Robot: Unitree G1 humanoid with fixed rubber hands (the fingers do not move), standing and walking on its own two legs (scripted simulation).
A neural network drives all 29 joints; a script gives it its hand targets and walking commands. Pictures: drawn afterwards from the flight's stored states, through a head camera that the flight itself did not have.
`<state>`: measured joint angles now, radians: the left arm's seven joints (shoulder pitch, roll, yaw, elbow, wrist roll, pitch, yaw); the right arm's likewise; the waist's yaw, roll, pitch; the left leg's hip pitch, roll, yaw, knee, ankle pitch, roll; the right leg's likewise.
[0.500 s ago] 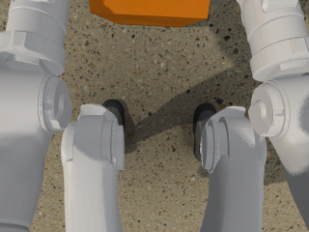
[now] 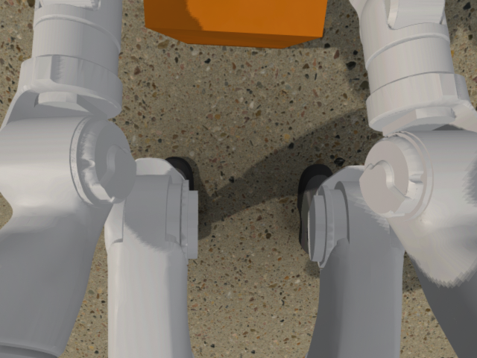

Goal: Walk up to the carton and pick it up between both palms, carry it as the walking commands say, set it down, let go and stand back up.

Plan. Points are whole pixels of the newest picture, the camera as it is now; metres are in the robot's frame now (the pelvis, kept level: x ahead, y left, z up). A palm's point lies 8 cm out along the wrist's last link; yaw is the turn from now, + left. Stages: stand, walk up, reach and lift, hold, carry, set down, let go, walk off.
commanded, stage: reach and lift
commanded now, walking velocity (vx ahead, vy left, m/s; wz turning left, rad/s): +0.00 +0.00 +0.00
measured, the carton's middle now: out of the picture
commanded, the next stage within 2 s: none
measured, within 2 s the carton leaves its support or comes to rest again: leaves its support in 0.70 s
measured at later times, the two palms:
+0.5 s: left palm out of the picture +0.57 +0.17 -0.18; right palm out of the picture +0.57 -0.10 -0.19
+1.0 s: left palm out of the picture +0.58 +0.17 -0.12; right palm out of the picture +0.58 -0.09 -0.13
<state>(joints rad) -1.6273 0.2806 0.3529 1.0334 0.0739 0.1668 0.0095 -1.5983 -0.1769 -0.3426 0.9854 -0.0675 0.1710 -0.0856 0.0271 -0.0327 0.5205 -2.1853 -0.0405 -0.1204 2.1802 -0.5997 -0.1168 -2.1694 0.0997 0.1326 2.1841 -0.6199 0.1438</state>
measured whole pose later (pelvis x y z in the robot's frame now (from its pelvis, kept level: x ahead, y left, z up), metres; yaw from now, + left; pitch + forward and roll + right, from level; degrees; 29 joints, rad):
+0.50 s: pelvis +0.01 +0.00 +0.00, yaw +0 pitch +35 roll +0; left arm -1.57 0.27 0.34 0.95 0.03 0.20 0.03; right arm -1.56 -0.17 -0.30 0.93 0.00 0.20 -0.12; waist 0.03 -0.04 0.51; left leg -2.17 -0.05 -0.13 2.18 -0.62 -0.13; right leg -2.16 0.12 0.13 2.19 -0.64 0.14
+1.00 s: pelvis -0.01 +0.00 +0.02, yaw +1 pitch +33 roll -1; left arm -1.66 0.20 0.38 0.86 0.12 0.33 0.12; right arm -1.61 -0.15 -0.37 0.86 -0.06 0.31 -0.20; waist 0.02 -0.04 0.52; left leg -2.10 -0.09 -0.15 2.10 -0.57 -0.13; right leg -2.07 0.12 0.13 2.11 -0.61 0.14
